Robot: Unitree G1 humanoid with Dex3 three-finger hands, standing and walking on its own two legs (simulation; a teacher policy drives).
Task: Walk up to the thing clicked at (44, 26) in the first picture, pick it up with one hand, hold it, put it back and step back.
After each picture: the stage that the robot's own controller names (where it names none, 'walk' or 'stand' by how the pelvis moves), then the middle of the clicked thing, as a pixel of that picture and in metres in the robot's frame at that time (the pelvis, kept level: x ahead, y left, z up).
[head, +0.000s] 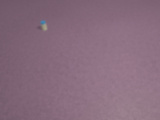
stand; (43, 25) +1.81 +0.61 -0.72
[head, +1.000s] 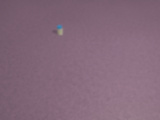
walk; (59, 30) +1.74 +0.30 -0.70
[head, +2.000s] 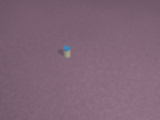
walk; (66, 51) +1.21 +0.19 -0.71
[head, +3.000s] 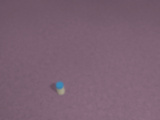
walk; (60, 88) +0.78 +0.22 -0.71
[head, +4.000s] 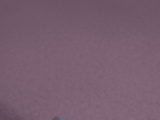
walk; out of the picture +0.44 +0.23 -0.70
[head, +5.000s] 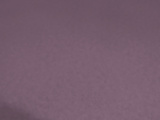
stand; out of the picture +0.38 +0.20 -0.72
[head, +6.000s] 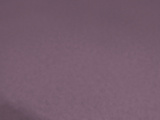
stand; out of the picture +0.36 +0.20 -0.73
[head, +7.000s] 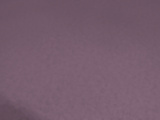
stand; out of the picture +0.36 +0.20 -0.73
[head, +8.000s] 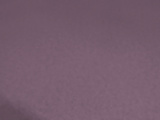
stand; out of the picture +0.35 +0.20 -0.73
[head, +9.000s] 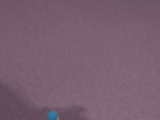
go down; (53, 117) +0.38 +0.21 -0.65
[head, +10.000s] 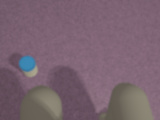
go down; (29, 66) +0.45 +0.24 -0.30
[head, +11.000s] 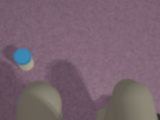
close in; (24, 60) +0.45 +0.24 -0.28
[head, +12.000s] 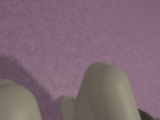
close in; out of the picture +0.43 +0.28 -0.22
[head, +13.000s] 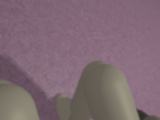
close; out of the picture +0.42 +0.29 -0.22
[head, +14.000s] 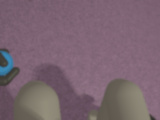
lift; (1, 68) +0.37 +0.27 -0.12
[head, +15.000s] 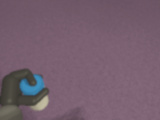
hold; (35, 93) +0.33 +0.18 +0.02
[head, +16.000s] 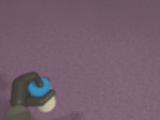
hold; (43, 95) +0.33 +0.17 +0.00
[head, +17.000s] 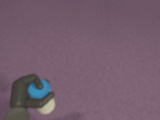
hold; (42, 97) +0.32 +0.17 -0.01
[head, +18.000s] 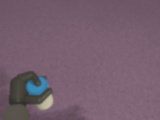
crouch; (40, 93) +0.34 +0.18 -0.04
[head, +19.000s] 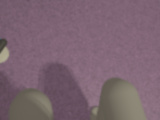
lower; out of the picture +0.47 +0.26 -0.11
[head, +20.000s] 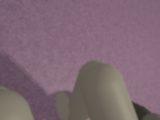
lower; out of the picture +0.43 +0.30 -0.23
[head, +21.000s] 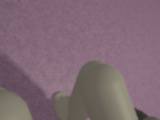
lower; out of the picture +0.44 +0.30 -0.23
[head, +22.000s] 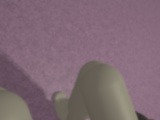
lower; out of the picture +0.44 +0.30 -0.23
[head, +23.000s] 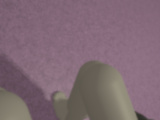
lower; out of the picture +0.44 +0.30 -0.23
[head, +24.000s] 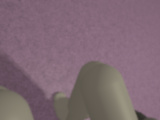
open; out of the picture +0.44 +0.30 -0.23
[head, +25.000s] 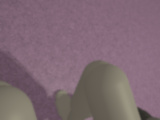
rise; out of the picture +0.43 +0.30 -0.23
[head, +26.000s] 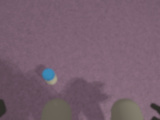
walk; (50, 76) +0.46 +0.21 -0.44
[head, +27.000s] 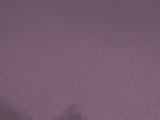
stand; out of the picture +0.40 +0.19 -0.66
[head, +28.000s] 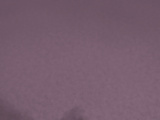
stand; out of the picture +0.40 +0.20 -0.67
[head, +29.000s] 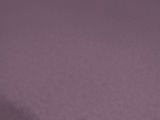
stand; out of the picture +0.41 +0.19 -0.69
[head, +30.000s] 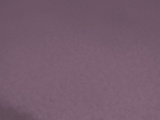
stand; out of the picture +0.41 +0.20 -0.72
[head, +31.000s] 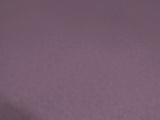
stand; out of the picture +0.38 +0.20 -0.73
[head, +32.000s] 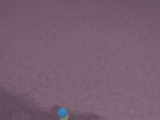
walk; (63, 114) +0.44 +0.18 -0.70
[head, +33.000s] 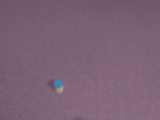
walk; (58, 86) +0.66 +0.22 -0.71
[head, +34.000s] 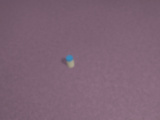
stand; (70, 61) +0.99 +0.25 -0.70
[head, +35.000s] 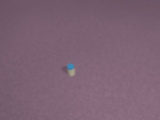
stand; (71, 69) +1.00 +0.18 -0.71
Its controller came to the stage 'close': yes
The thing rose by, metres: 0.71
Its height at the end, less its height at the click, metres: +0.00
